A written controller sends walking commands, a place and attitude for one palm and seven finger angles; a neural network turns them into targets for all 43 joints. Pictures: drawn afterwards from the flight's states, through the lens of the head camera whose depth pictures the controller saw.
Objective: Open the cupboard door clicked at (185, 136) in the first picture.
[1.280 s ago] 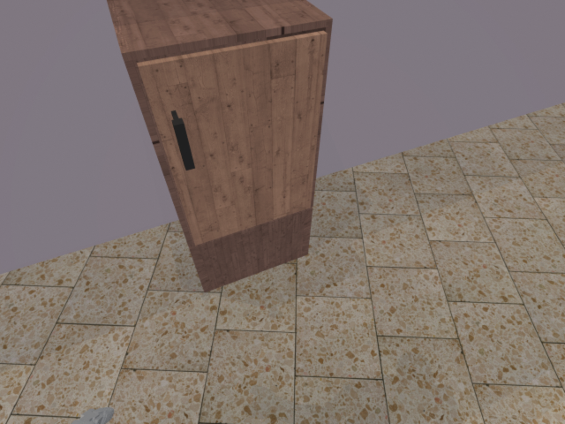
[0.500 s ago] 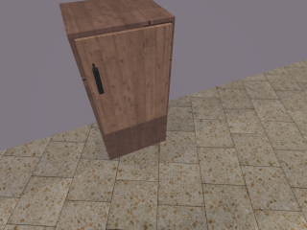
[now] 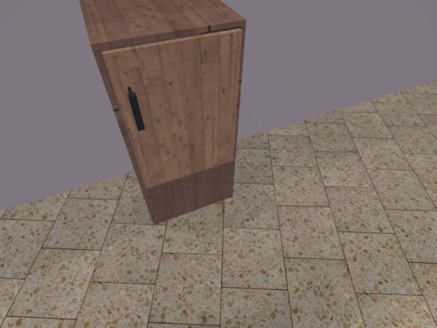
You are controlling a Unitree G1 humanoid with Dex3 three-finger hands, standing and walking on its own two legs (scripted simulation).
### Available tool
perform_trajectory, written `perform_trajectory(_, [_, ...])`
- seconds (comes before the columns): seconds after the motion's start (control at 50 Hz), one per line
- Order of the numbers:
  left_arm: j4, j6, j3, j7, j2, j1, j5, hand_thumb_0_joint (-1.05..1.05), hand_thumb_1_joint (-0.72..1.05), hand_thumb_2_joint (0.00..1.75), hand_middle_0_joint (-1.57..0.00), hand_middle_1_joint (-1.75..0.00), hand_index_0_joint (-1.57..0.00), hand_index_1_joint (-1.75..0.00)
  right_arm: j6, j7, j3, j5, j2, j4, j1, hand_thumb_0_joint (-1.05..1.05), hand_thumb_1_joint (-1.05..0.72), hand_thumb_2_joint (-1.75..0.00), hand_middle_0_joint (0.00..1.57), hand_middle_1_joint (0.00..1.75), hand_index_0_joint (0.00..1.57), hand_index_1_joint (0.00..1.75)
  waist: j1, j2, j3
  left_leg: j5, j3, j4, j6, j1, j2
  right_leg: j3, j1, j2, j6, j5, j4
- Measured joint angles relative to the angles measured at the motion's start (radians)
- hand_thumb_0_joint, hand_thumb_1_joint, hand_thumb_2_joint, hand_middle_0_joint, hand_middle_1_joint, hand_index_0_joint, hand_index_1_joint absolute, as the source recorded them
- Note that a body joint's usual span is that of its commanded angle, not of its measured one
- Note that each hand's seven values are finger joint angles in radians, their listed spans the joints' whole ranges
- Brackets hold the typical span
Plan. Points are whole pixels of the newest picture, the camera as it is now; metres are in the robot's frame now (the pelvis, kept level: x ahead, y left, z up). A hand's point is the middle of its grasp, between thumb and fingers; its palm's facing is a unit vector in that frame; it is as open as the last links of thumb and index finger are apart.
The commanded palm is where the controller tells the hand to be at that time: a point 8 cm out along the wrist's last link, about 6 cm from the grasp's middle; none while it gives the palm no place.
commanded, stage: look at it before walking up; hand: left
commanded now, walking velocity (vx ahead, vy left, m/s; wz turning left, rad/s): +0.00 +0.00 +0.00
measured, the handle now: (135, 108) +0.72 +0.30 -0.02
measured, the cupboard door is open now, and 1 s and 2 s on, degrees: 0 0 0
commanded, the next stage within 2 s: turn to face it in 0.46 s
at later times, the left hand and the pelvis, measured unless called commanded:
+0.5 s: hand out of the picture +0.08 +0.25 -0.15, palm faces +0.00 -0.94 -0.34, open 7.4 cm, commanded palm none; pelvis +0.01 +0.00 +0.00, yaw +0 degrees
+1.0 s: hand out of the picture +0.01 +0.26 -0.21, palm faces +0.21 -0.95 -0.22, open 7.4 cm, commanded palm none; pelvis -0.02 +0.04 -0.03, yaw +13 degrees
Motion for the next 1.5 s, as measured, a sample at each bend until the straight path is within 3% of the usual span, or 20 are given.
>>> perform_trajectory(0.66, [-0.011,0.005,0.006,0.007,0.007,-0.011,0.0,0.01,0.91,0.9,-0.21,-0.3,-0.2,-0.3,0.002,-0.002,0.0,0.002,0.001,-0.017,-0.022,0.01,-0.91,-0.9,0.21,0.3,0.2,0.3,0.001,-0.004,0.001,-0.004,-0.013,-0.006,0.008,0.008,-0.014,-0.013,0.017,-0.015,0.011,-0.008,-0.01])
perform_trajectory(0.8, [-0.072,0.031,0.016,0.022,-0.04,-0.006,0.001,0.0,0.91,0.9,-0.21,-0.3,-0.2,-0.3,0.044,0.002,-0.011,0.001,0.039,-0.061,0.01,0.01,-0.91,-0.9,0.2,0.3,0.2,0.3,-0.005,0.006,0.021,-0.055,-0.057,0.157,0.011,-0.105,-0.032,-0.068,-0.048,-0.034,0.015,-0.064,0.103])
perform_trajectory(0.9, [-0.117,0.034,0.023,0.028,-0.073,0.016,0.016,0.0,0.91,0.9,-0.21,-0.3,-0.2,-0.3,0.072,0.009,-0.034,0.003,0.079,-0.094,0.041,0.01,-0.91,-0.9,0.2,0.3,0.2,0.3,-0.008,-0.007,0.061,-0.276,0.006,0.487,-0.004,-0.231,-0.023,-0.134,-0.056,-0.077,0.025,-0.101,0.169])
perform_trajectory(0.96, [-0.128,0.042,0.031,0.025,-0.072,0.034,0.017,0.0,0.91,0.9,-0.21,-0.3,-0.2,-0.3,0.065,0.019,-0.039,0.005,0.105,-0.12,0.064,0.01,-0.91,-0.9,0.2,0.3,0.2,0.3,-0.019,-0.036,0.069,-0.198,0.05,0.395,-0.011,-0.205,-0.004,-0.165,-0.077,-0.121,0.054,-0.135,0.235])
perform_trajectory(1.0, [-0.134,0.055,0.038,0.024,-0.07,0.042,0.009,0.0,0.91,0.9,-0.21,-0.3,-0.2,-0.3,0.046,0.02,-0.041,-0.001,0.114,-0.137,0.084,0.01,-0.91,-0.9,0.21,0.3,0.2,0.3,-0.023,-0.052,0.064,-0.139,0.054,0.336,0.035,-0.204,-0.018,-0.15,-0.143,-0.144,0.067,-0.231,0.367])
perform_trajectory(1.06, [-0.129,0.08,0.051,0.026,-0.072,0.042,0.007,0.01,0.91,0.9,-0.21,-0.3,-0.2,-0.3,0.038,0.013,-0.037,-0.009,0.137,-0.14,0.093,0.01,-0.91,-0.9,0.21,0.3,0.2,0.3,-0.011,-0.062,0.072,-0.127,0.056,0.323,0.088,-0.21,-0.04,-0.064,-0.258,-0.107,0.059,-0.32,0.622])
perform_trajectory(1.14, [-0.118,0.075,0.062,0.019,-0.079,0.049,0.008,0.01,0.91,0.9,-0.21,-0.3,-0.2,-0.3,0.033,-0.003,-0.03,-0.01,0.156,-0.138,0.112,0.01,-0.91,-0.9,0.21,0.3,0.2,0.3,-0.012,-0.046,0.057,-0.044,0.031,0.186,0.097,-0.173,-0.054,-0.04,-0.333,-0.083,0.066,-0.207,0.751])
perform_trajectory(1.22, [-0.111,0.067,0.067,0.019,-0.081,0.065,0.008,0.01,0.91,0.9,-0.2,-0.3,-0.2,-0.3,0.026,-0.011,-0.032,-0.006,0.167,-0.135,0.123,0.01,-0.9,-0.9,0.21,0.3,0.2,0.3,-0.01,-0.038,0.035,0.015,0.01,0.085,0.105,-0.14,-0.067,-0.029,-0.333,-0.079,0.078,-0.149,0.722])
perform_trajectory(1.34, [-0.095,0.071,0.07,0.024,-0.091,0.066,0.007,0.01,0.91,0.9,-0.2,-0.3,-0.2,-0.3,0.025,-0.019,-0.04,-0.007,0.17,-0.13,0.126,0.01,-0.9,-0.9,0.21,0.3,0.2,0.3,-0.019,-0.027,0.011,0.05,-0.022,0.032,0.107,-0.118,-0.088,-0.016,-0.273,-0.072,0.086,-0.172,0.599])
perform_trajectory(1.5, [-0.102,0.062,0.057,0.029,-0.125,0.052,0.003,0.01,0.91,0.9,-0.2,-0.3,-0.2,-0.3,0.038,-0.016,-0.05,-0.014,0.151,-0.117,0.121,0.01,-0.91,-0.9,0.21,0.3,0.2,0.3,-0.031,0.003,-0.007,0.064,-0.066,0.038,0.087,-0.129,-0.107,-0.021,-0.169,-0.036,0.059,-0.214,0.374])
